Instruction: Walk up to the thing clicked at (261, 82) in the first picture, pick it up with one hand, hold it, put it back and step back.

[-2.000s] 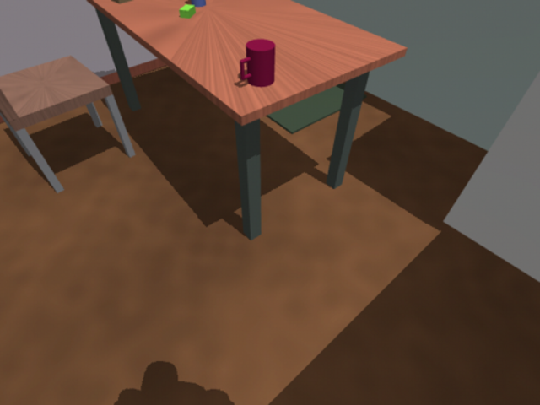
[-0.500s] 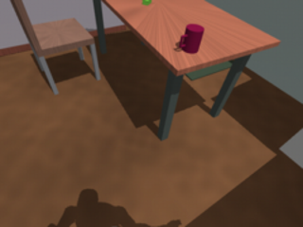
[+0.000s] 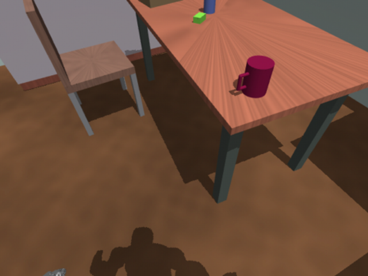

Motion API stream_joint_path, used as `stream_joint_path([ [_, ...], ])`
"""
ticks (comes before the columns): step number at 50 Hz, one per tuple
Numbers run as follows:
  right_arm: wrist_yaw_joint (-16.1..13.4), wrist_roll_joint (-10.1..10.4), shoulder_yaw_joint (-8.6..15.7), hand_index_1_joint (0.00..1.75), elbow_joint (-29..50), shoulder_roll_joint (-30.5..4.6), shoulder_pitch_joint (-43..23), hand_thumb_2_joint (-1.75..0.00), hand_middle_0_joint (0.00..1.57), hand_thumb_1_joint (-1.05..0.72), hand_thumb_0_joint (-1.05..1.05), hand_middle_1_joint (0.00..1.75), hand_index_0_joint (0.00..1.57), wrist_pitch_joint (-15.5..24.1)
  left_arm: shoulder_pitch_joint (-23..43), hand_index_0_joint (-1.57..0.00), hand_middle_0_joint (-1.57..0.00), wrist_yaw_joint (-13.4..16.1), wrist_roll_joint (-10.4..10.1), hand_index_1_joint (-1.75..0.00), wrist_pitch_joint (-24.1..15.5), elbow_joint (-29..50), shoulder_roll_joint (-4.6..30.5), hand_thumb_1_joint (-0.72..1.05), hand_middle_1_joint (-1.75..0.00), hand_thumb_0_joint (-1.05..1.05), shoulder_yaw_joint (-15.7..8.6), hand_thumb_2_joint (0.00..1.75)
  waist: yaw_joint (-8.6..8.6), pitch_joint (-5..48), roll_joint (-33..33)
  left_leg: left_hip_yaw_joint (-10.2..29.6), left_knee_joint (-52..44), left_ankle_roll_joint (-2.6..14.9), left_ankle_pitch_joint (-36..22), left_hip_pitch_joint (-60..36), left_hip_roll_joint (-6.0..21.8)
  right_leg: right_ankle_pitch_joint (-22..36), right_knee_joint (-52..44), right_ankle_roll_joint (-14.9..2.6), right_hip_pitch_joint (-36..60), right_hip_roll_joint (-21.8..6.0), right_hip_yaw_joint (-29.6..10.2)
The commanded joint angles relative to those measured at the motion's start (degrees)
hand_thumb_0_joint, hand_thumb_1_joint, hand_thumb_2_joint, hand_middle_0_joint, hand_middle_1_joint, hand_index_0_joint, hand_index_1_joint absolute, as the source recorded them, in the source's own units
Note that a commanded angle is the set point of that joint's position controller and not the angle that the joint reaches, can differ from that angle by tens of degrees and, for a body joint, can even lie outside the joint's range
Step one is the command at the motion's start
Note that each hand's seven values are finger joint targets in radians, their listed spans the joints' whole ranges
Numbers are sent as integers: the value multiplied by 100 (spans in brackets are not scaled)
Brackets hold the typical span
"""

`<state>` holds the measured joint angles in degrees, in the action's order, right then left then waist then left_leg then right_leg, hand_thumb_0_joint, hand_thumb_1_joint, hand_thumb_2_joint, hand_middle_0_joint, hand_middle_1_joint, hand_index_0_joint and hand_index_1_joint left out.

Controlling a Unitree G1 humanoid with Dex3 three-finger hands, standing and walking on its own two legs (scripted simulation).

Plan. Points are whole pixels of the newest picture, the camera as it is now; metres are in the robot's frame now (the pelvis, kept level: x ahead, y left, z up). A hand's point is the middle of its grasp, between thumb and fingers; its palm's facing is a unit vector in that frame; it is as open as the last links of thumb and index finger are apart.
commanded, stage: walk up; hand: right
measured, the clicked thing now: (252, 78) +0.71 -0.21 +0.04
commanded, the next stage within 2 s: none
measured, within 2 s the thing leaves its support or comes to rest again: neither
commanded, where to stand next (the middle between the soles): +0.28 -0.03 m, yaw +2 degrees
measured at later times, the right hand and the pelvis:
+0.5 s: hand (299, 225) +0.28 -0.27 -0.10, palm faces -0.05 +0.90 -0.44, open 7.4 cm; pelvis +0.18 -0.01 +0.01, yaw +2 degrees
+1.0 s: hand (307, 226) +0.30 -0.33 -0.17, palm faces -0.11 +0.94 -0.31, open 7.4 cm; pelvis +0.21 -0.08 -0.01, yaw +4 degrees
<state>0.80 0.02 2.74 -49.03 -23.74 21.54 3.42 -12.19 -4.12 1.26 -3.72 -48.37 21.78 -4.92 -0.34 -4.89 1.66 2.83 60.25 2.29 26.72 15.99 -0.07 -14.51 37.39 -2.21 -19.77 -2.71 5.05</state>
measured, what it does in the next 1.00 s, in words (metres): walks ahead: left foot, then right foot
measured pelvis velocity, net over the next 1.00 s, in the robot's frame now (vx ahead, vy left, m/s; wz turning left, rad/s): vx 0.21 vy -0.08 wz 0.07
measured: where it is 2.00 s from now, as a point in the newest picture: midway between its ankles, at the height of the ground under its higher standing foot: outside the picture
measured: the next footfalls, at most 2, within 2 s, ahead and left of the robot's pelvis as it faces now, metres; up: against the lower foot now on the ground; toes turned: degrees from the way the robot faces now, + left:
left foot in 0.34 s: +0.27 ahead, +0.11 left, +0.00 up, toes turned +7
right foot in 0.72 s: +0.30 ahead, -0.17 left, +0.00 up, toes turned +4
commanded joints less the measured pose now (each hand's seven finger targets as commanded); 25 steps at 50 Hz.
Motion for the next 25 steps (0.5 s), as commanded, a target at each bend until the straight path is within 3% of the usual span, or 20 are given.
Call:
stream_joint_path([
  [1,-48,30,336,30,394,-1213,301,-90,20,-90,0,30,20,215,-476,-20,-20,172,-91,-30,-88,405,1500,90,-30,0,-375,90,-137,-95,-851,269,573,65,-515,1741,367,-472,-2322,-1022,1021,-1424,-2120],
  [3,39,-6,323,30,342,-1042,396,-90,20,-90,0,30,20,163,-455,-20,-20,163,-77,-30,-129,416,1436,90,-30,0,-339,90,-52,-154,-1042,95,165,-18,-804,1417,322,317,-2260,-975,675,-1132,-1411],
  [5,92,-34,327,30,379,-981,270,-90,20,-90,0,30,20,128,-502,-20,-20,159,-66,-30,-151,509,1439,90,-30,0,-322,90,-74,-185,-1036,-36,-332,-137,-969,1348,279,392,-2292,-1030,583,-1025,-1075],
  [7,118,-51,349,30,455,-978,0,-90,20,-90,0,30,20,116,-536,-20,-20,156,-27,-30,-144,600,1464,90,-30,0,-332,90,-133,-180,-1067,-170,-948,-226,-1011,1517,344,253,-2309,-1073,763,-1039,-927],
  [8,127,-63,339,30,521,-946,-106,-90,20,-90,0,30,20,130,-582,-20,-20,145,6,-30,-151,673,1503,90,-30,0,-340,90,-188,-110,-1074,-252,-1283,-249,-1067,1445,398,262,-2270,-1162,809,-1193,-960],
  [9,127,-73,338,30,571,-930,-260,-90,20,-90,0,30,20,152,-636,-20,-20,130,7,-30,-134,702,1504,90,-30,0,-340,90,-239,-53,-1018,-360,-1632,-233,-1200,1295,455,385,-2171,-1159,827,-1207,-910],
  [12,93,-66,362,30,666,-866,-561,-90,20,-90,0,30,20,219,-865,-20,-20,98,7,-30,-46,734,1512,90,-30,0,-309,90,-354,109,-854,-691,-2250,-192,-1464,774,261,1203,-1699,-1020,878,-1138,-712],
  [13,73,-63,377,30,645,-856,-489,-90,20,-90,0,30,20,240,-861,-20,-20,84,2,-30,-12,749,1550,90,-30,0,-302,90,-265,203,-831,-811,-2464,-141,-1600,466,171,1341,-1489,-995,818,-1144,-658],
  [15,-2,-74,436,30,459,-929,93,-90,20,-90,0,30,20,301,-720,-20,-20,89,-20,-30,54,835,1470,90,-30,0,-247,90,118,516,-461,-965,-3025,-48,-1957,-740,-35,1563,-515,-793,425,-942,-396],
  [16,-72,-97,530,30,324,-1166,586,-90,20,-90,0,30,20,338,-842,-20,-20,105,-34,-30,61,891,1228,90,-30,0,-143,90,346,881,132,-732,-3183,90,-1816,-1624,10,1557,528,-589,96,-622,-147],
  [17,-139,-215,652,30,311,-1561,1037,-90,20,-90,0,30,20,362,-1050,-20,-20,121,-77,-30,75,951,877,90,-30,0,-41,90,541,1247,1054,835,-3586,459,-1025,-2395,1016,441,1913,-305,-768,-188,25],
  [18,-195,-211,708,30,497,-1927,927,-90,20,-90,0,30,20,358,-1349,-20,-20,126,-65,-30,129,882,809,90,-30,0,-58,90,341,1237,1214,3303,-4026,912,-682,-2697,2382,-1715,2708,-88,-1872,425,-420],
  [19,-201,-2,743,30,602,-2008,676,-90,20,-90,0,30,20,331,-1338,-20,-20,199,-30,-30,234,752,1523,90,-30,0,-222,90,368,1206,491,3681,-4234,1439,-136,-2368,2742,-1771,3140,-118,-1806,74,-878],
  [20,-190,40,739,30,621,-1909,432,-90,20,-90,0,30,20,311,-1128,-20,-20,220,-8,-30,245,726,1611,90,-30,0,-211,90,334,791,332,3464,-4289,1575,-558,-1917,2727,-1642,3400,-110,-1935,-105,-980],
  [21,-200,31,631,30,689,-1691,255,-90,20,-90,0,30,20,313,-991,-20,-20,226,-27,-30,248,697,1556,90,-30,0,-195,90,252,462,70,2508,-4262,1307,-1324,-1457,2342,-1375,3294,-89,-1830,-155,-1215],
  [23,-214,35,489,30,695,-1438,48,-90,20,-90,0,30,20,347,-1183,-20,-20,178,-86,-30,269,535,1410,90,-30,0,-228,90,62,83,229,1189,-4156,942,-2380,-707,1840,-893,2939,-56,-1402,-259,-1182],
  [25,-181,-1,448,30,674,-1398,-38,-90,20,-90,0,30,20,380,-1307,-20,-20,152,-98,-30,289,432,1269,90,-30,0,-208,90,-22,51,499,525,-4059,916,-3076,-156,1590,-626,2605,51,-913,-229,-958],
])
